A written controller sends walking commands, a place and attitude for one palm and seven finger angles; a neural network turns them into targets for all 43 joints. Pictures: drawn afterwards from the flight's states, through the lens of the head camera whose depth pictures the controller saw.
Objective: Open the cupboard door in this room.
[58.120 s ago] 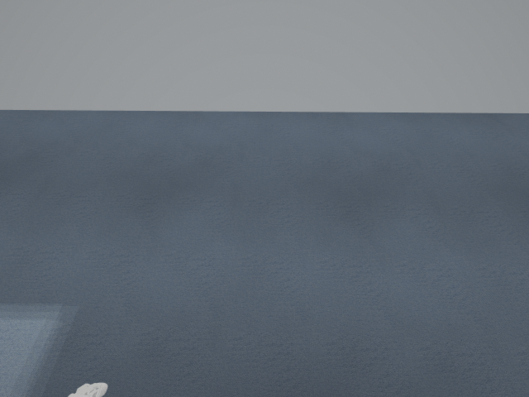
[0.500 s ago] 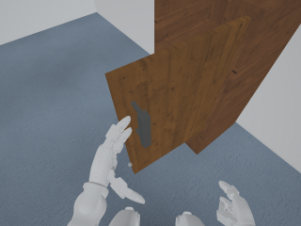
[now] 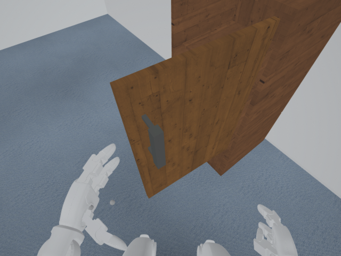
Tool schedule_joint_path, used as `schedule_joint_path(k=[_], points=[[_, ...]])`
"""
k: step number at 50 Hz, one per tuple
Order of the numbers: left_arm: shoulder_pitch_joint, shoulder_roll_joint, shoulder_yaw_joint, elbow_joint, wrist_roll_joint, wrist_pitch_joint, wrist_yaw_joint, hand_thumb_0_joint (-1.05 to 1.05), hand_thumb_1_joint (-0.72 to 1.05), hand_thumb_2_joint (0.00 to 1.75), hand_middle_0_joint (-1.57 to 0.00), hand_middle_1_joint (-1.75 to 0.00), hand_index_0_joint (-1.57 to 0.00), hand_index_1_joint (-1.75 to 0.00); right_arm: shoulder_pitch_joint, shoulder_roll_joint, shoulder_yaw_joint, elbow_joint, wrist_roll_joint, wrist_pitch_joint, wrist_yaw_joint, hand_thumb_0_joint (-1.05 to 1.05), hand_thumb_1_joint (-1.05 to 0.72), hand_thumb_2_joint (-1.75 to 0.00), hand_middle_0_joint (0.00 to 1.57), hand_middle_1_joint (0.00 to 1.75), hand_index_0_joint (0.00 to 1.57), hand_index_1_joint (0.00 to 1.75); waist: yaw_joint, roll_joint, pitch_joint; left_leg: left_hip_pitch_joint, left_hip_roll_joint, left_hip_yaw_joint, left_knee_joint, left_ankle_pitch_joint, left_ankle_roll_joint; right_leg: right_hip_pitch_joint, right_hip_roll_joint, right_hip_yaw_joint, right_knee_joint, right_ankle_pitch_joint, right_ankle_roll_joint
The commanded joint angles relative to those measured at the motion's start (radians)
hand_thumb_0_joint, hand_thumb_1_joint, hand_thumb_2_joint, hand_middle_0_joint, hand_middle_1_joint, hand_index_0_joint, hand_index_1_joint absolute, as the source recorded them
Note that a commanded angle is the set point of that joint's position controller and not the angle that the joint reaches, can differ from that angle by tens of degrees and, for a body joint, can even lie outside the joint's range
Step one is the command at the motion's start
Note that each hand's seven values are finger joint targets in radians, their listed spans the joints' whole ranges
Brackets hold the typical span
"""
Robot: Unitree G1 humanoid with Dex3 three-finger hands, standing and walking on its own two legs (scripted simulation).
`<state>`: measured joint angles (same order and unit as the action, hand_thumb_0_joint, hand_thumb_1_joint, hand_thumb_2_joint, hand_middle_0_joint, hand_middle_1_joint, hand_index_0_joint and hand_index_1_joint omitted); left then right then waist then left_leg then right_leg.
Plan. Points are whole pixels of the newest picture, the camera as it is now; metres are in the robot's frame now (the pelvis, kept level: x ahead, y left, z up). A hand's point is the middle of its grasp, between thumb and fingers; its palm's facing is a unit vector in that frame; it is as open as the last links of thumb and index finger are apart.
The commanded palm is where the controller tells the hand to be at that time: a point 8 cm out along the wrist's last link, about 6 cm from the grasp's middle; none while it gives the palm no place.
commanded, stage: draw the hand back to the body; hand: left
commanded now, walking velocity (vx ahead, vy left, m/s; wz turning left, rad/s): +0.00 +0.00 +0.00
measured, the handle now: (153, 142) +0.36 +0.06 +0.06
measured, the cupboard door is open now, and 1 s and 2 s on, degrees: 85 85 85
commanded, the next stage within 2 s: step back with the hand held close in 1.66 s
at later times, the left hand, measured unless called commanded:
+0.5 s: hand (77, 198) +0.21 +0.17 +0.12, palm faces -0.13 -0.99 -0.07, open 16.3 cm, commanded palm +0.19 +0.23 +0.13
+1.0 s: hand (10, 169) +0.23 +0.24 +0.20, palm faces +0.31 -0.87 -0.39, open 12.5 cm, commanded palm +0.18 +0.29 +0.22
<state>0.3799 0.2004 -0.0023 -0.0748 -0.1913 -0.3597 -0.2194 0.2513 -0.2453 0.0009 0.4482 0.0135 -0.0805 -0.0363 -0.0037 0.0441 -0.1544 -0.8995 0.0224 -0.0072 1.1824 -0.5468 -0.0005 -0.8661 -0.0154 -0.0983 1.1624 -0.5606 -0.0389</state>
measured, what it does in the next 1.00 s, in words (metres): rises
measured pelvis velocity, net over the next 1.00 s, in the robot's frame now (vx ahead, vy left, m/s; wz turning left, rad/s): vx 0.03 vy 0.02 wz -0.01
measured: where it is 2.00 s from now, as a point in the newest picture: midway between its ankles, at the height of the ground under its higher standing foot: outside the picture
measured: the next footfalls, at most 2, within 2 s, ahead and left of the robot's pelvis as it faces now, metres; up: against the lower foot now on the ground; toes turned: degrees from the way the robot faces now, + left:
none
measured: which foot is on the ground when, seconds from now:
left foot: down 0.00-1.00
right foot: down 0.00-1.00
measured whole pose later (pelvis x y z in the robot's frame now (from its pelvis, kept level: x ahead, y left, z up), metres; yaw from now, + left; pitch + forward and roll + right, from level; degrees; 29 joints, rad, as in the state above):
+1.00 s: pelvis +0.03 +0.02 +0.08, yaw -1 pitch +0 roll -1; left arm 0.52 0.31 0.16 -0.39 -0.03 -0.03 0.13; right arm 0.24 -0.23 0.06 0.57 0.01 -0.13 -0.10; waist 0.06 0.06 -0.04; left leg -0.25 -0.01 0.03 0.60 -0.35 0.03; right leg -0.22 -0.02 -0.06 0.57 -0.34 0.01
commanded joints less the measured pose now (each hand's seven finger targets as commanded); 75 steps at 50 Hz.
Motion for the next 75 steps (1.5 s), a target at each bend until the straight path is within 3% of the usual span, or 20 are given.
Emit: schedule_joint_path(k=[1,4,6,9,14,17,20,24,29,30,31,32,34,35,41,50,64,66,71,75], points=[[-0.098,0.075,0.053,-0.228,-0.037,-0.074,-0.025,0.0,-0.5,0.3,-0.15,-0.3,-0.15,-0.3,-0.044,-0.107,-0.038,-0.156,0.004,-0.068,-0.012,0.0,-0.9,-0.9,0.2,0.3,0.2,0.3,-0.028,-0.053,-0.206,0.096,-0.04,-0.013,-0.115,0.238,0.017,0.168,0.014,0.117,-0.209,0.282,0.019],[-0.11,0.075,0.036,-0.23,-0.032,-0.06,-0.024,0.0,-0.5,0.3,-0.15,-0.3,-0.15,-0.3,-0.043,-0.112,-0.038,-0.157,0.005,-0.076,-0.013,0.0,-0.9,-0.9,0.2,0.3,0.2,0.3,-0.035,-0.042,-0.2,0.1,-0.038,-0.018,-0.118,0.225,0.02,0.14,0.02,0.104,-0.206,0.244,0.016],[-0.093,0.132,0.093,-0.295,-0.037,-0.049,-0.012,0.0,-0.5,0.3,-0.15,-0.3,-0.15,-0.3,-0.04,-0.111,-0.039,-0.169,0.008,-0.075,-0.015,0.0,-0.9,-0.9,0.2,0.3,0.2,0.3,-0.008,-0.019,-0.252,0.138,-0.039,-0.017,-0.145,0.243,0.019,0.19,0.02,0.106,-0.216,0.259,0.014],[-0.003,0.152,0.127,-0.346,-0.044,-0.005,0.001,0.0,-0.5,0.3,-0.15,-0.3,-0.15,-0.3,-0.042,-0.105,-0.038,-0.187,0.019,-0.067,-0.019,0.0,-0.9,-0.9,0.2,0.3,0.2,0.3,0.01,-0.013,-0.268,0.205,-0.039,-0.017,-0.201,0.292,0.021,0.254,0.03,0.081,-0.236,0.317,0.012],[0.043,0.113,0.105,-0.337,-0.056,0.051,0.005,0.0,-0.5,0.3,-0.15,-0.3,-0.15,-0.3,-0.043,-0.1,-0.026,-0.19,0.026,-0.057,-0.024,0.0,-0.9,-0.9,0.2,0.3,0.2,0.3,-0.015,-0.048,-0.144,0.236,-0.035,-0.024,-0.262,0.269,0.02,0.255,0.037,0.053,-0.295,0.303,0.021],[0.034,0.131,0.126,-0.337,-0.064,0.058,-0.012,0.0,-0.5,0.3,-0.15,-0.3,-0.15,-0.3,-0.044,-0.107,-0.02,-0.192,0.028,-0.061,-0.029,0.0,-0.9,-0.9,0.2,0.3,0.2,0.3,-0.018,-0.042,-0.101,0.254,-0.033,-0.026,-0.293,0.222,0.016,0.25,0.039,0.049,-0.325,0.245,0.023],[0.03,0.149,0.137,-0.388,-0.075,0.059,-0.025,0.0,-0.5,0.3,-0.15,-0.3,-0.15,-0.3,-0.045,-0.107,-0.014,-0.196,0.029,-0.077,-0.031,0.0,-0.9,-0.9,0.2,0.3,0.2,0.3,-0.008,0.002,-0.108,0.302,-0.031,-0.033,-0.322,0.237,0.015,0.277,0.039,0.042,-0.334,0.254,0.017],[0.077,0.169,0.171,-0.421,-0.091,0.076,-0.042,0.0,-0.5,0.3,-0.15,-0.3,-0.15,-0.3,-0.048,-0.106,-0.012,-0.192,0.033,-0.09,-0.032,0.0,-0.9,-0.9,0.2,0.3,0.2,0.3,0.004,0.005,-0.11,0.348,-0.027,-0.039,-0.353,0.305,0.013,0.327,0.044,0.027,-0.344,0.324,0.016],[0.059,0.203,0.221,-0.43,-0.101,0.121,-0.049,0.0,-0.32,0.37,-0.16,-0.3,-0.16,-0.3,-0.06,-0.111,-0.007,-0.176,0.038,-0.102,-0.037,0.0,-0.9,-0.9,0.2,0.3,0.2,0.3,0.005,-0.014,-0.061,0.378,-0.022,-0.044,-0.393,0.286,0.013,0.353,0.047,0.022,-0.388,0.304,0.02],[0.048,0.291,0.221,-0.538,0.045,0.16,0.113,0.0,-0.29,0.39,-0.16,-0.3,-0.16,-0.3,-0.072,-0.095,-0.004,-0.184,0.023,-0.086,-0.065,0.0,-0.9,-0.9,0.2,0.3,0.2,0.3,0.068,0.017,-0.081,0.407,-0.012,-0.021,-0.449,0.294,0.022,0.383,0.016,0.083,-0.453,0.3,0.01],[0.112,0.203,0.179,-0.511,0.064,0.201,0.189,0.0,-0.26,0.4,-0.16,-0.3,-0.16,-0.3,-0.056,-0.078,0.004,-0.175,0.018,-0.082,-0.072,0.0,-0.9,-0.9,0.2,0.3,0.2,0.3,0.036,0.022,-0.027,0.425,-0.01,-0.021,-0.472,0.258,0.017,0.369,0.012,0.072,-0.477,0.266,0.014],[0.134,0.167,0.142,-0.507,0.094,0.228,0.238,0.0,-0.22,0.42,-0.16,-0.3,-0.16,-0.3,-0.049,-0.076,0.011,-0.16,0.017,-0.073,-0.072,0.0,-0.9,-0.9,0.2,0.3,0.2,0.3,0.033,0.054,0.013,0.435,-0.007,-0.027,-0.491,0.258,0.016,0.38,0.009,0.061,-0.485,0.263,0.014],[0.135,0.205,0.172,-0.515,0.127,0.258,0.301,0.0,-0.15,0.45,-0.16,-0.3,-0.16,-0.3,-0.065,-0.082,0.007,-0.143,0.013,-0.065,-0.077,0.0,-0.9,-0.9,0.2,0.3,0.2,0.3,0.035,-0.046,0.006,0.469,0.001,-0.03,-0.512,0.291,0.022,0.426,0.014,0.054,-0.519,0.291,0.017],[0.126,0.197,0.16,-0.537,0.137,0.264,0.315,0.0,-0.12,0.47,-0.16,-0.3,-0.16,-0.3,-0.073,-0.087,0.009,-0.141,0.009,-0.063,-0.08,0.0,-0.9,-0.9,0.2,0.3,0.2,0.3,0.031,-0.029,-0.002,0.495,0.0,-0.022,-0.525,0.299,0.024,0.444,0.01,0.055,-0.53,0.298,0.02],[0.067,0.235,0.209,-0.543,0.166,0.271,0.367,0.0,0.09,0.55,-0.17,-0.3,-0.17,-0.3,-0.097,-0.088,0.018,-0.086,0.0,-0.086,-0.087,0.0,-0.9,-0.9,0.2,0.3,0.2,0.3,0.037,0.03,0.035,0.611,-0.001,-0.019,-0.621,0.373,0.02,0.546,0.006,0.052,-0.613,0.358,0.019],[0.085,0.262,0.299,-0.521,0.157,0.26,0.363,0.0,0.41,0.69,-0.18,-0.3,-0.18,-0.3,-0.142,-0.088,0.012,-0.027,-0.007,-0.102,-0.067,0.0,-0.9,-0.9,0.2,0.3,0.2,0.3,0.06,-0.012,0.081,0.72,0.008,-0.01,-0.727,0.537,0.014,0.695,0.009,0.047,-0.709,0.481,0.02],[0.008,0.352,0.471,-0.557,0.139,0.236,0.358,0.0,0.9,0.9,-0.2,-0.3,-0.2,-0.3,-0.176,-0.093,-0.009,0.019,-0.012,-0.085,-0.05,0.0,-0.9,-0.9,0.2,0.3,0.2,0.3,0.077,0.036,0.083,0.832,0.01,0.02,-0.784,0.655,0.013,0.789,0.013,0.064,-0.797,0.596,0.021],[0.037,0.287,0.418,-0.495,0.135,0.244,0.347,0.0,0.9,0.9,-0.2,-0.3,-0.2,-0.3,-0.174,-0.09,-0.012,0.023,-0.011,-0.077,-0.046,0.0,-0.9,-0.9,0.2,0.3,0.2,0.3,0.066,0.004,0.13,0.828,0.012,0.023,-0.796,0.631,0.016,0.766,0.014,0.061,-0.806,0.579,0.027],[0.014,0.311,0.431,-0.501,0.134,0.237,0.344,0.0,0.9,0.9,-0.2,-0.3,-0.2,-0.3,-0.185,-0.095,-0.018,0.019,-0.015,-0.066,-0.047,0.0,-0.9,-0.9,0.2,0.3,0.2,0.3,0.074,-0.02,0.107,0.833,0.006,0.028,-0.806,0.579,0.024,0.789,0.013,0.067,-0.82,0.567,0.026],[-0.009,0.34,0.45,-0.545,0.138,0.228,0.348,0.0,0.9,0.9,-0.2,-0.3,-0.2,-0.3,-0.193,-0.088,-0.014,0.023,-0.018,-0.075,-0.051,0.0,-0.9,-0.9,0.2,0.3,0.2,0.3,0.077,0.028,0.084,0.846,0.0,0.029,-0.804,0.577,0.023,0.802,0.01,0.076,-0.824,0.576,0.023]])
